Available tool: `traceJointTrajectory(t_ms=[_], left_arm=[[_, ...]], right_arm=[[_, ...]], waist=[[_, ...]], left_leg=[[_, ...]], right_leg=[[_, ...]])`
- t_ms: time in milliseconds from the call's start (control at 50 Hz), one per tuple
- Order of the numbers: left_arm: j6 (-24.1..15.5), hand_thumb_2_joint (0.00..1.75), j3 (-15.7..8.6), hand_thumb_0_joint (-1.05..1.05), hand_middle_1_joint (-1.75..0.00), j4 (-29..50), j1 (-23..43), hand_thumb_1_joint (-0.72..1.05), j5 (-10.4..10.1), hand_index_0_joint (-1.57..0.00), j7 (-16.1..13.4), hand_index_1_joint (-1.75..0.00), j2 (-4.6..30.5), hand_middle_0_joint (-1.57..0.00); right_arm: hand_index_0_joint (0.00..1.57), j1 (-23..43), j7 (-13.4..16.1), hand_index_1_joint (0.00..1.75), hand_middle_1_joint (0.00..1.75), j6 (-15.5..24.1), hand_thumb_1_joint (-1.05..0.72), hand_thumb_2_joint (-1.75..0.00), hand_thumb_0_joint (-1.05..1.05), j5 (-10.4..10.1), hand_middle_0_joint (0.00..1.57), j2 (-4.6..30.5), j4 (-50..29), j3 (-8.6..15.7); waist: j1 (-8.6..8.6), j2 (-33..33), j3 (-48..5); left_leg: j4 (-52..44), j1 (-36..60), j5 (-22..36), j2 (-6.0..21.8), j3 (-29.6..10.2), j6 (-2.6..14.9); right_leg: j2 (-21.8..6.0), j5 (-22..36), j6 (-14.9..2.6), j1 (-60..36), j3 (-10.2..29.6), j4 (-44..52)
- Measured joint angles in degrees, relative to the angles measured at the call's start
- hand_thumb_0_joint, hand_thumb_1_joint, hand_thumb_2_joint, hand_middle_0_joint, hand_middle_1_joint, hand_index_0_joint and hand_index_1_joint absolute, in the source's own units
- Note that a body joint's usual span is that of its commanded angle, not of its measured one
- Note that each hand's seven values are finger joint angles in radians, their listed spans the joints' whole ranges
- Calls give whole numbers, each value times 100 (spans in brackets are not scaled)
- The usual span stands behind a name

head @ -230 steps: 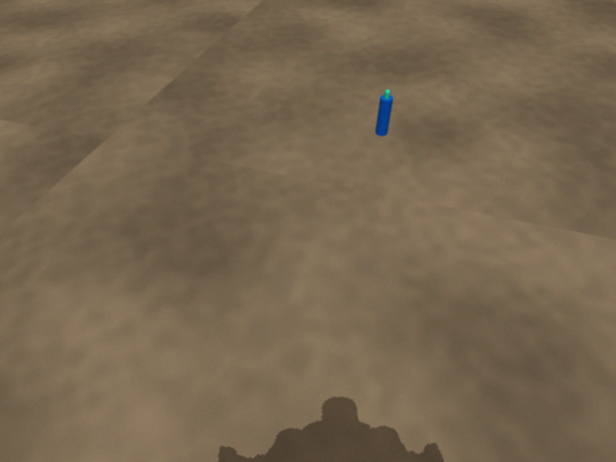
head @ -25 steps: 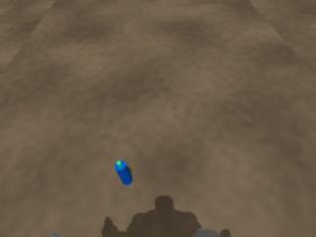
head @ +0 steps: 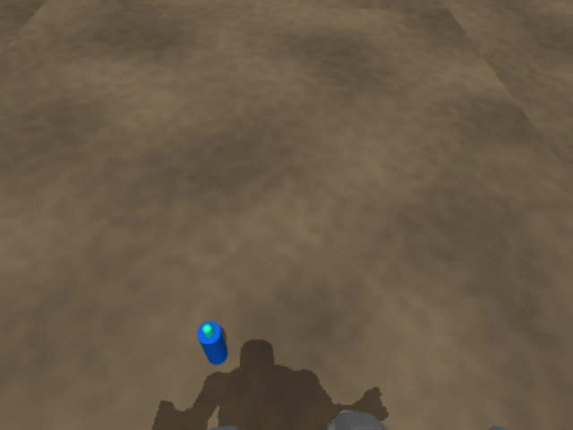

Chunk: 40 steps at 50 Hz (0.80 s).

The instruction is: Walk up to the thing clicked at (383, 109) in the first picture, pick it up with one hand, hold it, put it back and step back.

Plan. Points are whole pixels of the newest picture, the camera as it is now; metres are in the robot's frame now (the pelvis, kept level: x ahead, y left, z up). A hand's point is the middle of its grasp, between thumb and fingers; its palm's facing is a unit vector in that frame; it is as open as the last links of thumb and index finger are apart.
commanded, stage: walk up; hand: left
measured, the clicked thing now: (212, 341) +0.44 +0.21 -0.63
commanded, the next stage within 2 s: stand in 1.24 s
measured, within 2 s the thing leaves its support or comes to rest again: neither
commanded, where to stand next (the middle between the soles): +0.09 -0.02 m, yaw +0 degrees
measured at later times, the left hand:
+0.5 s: hand (132, 429) +0.15 +0.24 -0.13, palm faces -0.06 -0.94 -0.34, open 7.3 cm
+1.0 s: hand out of the picture +0.12 +0.24 -0.14, palm faces -0.04 -0.94 -0.33, open 7.3 cm
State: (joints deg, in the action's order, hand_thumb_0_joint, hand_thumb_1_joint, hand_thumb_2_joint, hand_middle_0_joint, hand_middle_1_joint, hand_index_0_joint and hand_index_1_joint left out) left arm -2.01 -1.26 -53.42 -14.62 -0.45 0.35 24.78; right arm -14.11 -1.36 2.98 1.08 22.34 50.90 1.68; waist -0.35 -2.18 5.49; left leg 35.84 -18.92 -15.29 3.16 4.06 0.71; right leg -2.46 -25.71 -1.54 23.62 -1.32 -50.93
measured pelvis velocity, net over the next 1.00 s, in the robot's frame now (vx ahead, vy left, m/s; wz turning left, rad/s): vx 0.04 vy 0.00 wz -0.03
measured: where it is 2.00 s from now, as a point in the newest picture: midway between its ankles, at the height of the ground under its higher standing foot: outside the picture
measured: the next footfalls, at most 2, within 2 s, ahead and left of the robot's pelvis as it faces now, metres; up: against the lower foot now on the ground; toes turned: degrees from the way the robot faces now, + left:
right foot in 0.10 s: +0.10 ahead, -0.14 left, +0.00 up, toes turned -2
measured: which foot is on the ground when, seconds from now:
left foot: down 0.00-1.00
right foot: up 0.00-0.08, down 0.10-1.00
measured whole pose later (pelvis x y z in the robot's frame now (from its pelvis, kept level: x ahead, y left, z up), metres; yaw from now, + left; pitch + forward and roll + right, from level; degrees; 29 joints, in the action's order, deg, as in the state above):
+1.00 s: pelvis +0.04 +0.00 +0.02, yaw -2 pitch -2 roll +0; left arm 0.1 -0.5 -68.1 -4.3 0.2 1.0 19.8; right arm -3.7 -0.8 0.8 0.6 19.9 67.7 0.1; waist 0.0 -0.1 3.0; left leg 18.4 -6.1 -10.0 2.6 6.5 -0.7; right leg -1.8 -7.6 1.1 8.9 -1.1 -18.7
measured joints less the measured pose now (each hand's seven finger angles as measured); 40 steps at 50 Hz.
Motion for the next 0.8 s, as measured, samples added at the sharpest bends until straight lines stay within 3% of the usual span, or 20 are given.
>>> traceJointTrajectory(t_ms=[60,100,140,240,500,800], left_arm=[[8,90,-2,1,-30,-72,148,91,1,-20,-20,-30,-82,-21],[3,90,-9,0,-30,-153,232,91,23,-20,-38,-30,-120,-21],[22,90,6,0,-30,-267,352,91,49,-20,-43,-30,-210,-21],[92,90,147,1,-30,-461,676,91,23,-20,1,-30,-337,-21],[108,90,194,0,-30,-1024,1270,91,5,-20,25,-30,-465,-21],[186,90,101,0,-30,-1401,1171,91,49,-20,70,-30,-496,-21]], right_arm=[[20,127,54,30,30,-50,-91,-90,1,-37,21,10,20,-63],[20,225,80,30,30,-105,-91,-90,1,-95,21,12,68,-98],[20,375,114,30,30,-183,-91,-90,1,-164,21,-12,187,-109],[20,654,105,30,30,-208,-91,-90,1,-171,21,-137,568,-174],[20,1144,54,30,30,-202,-91,-90,1,-112,21,-187,1416,-251],[20,1069,58,30,30,-205,-91,-90,1,-53,20,-141,1724,-176]], waist=[[-7,64,85],[23,114,103],[14,264,109],[29,266,3],[10,225,-150],[5,157,-237]], left_leg=[[196,6,-181,11,29,-20],[479,-34,-389,39,55,-64],[616,-31,-505,114,4,-103],[181,222,-353,-37,106,-104],[-1055,911,226,-26,213,-149],[-1691,1244,522,-36,251,-152]], right_leg=[[-6,438,13,-137,-64,764],[29,1072,40,-341,-72,1299],[90,975,147,-368,-115,1209],[-43,874,229,-434,-24,1266],[46,1452,221,-1067,23,2455],[78,1797,244,-1423,34,3159]])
